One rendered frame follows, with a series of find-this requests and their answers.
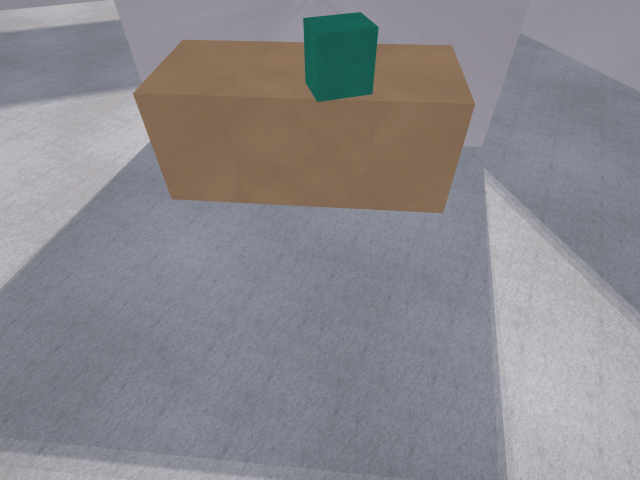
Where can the carton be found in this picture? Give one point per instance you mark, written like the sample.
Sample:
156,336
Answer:
340,55

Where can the pedestal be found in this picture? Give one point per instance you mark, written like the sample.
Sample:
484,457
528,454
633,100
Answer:
234,121

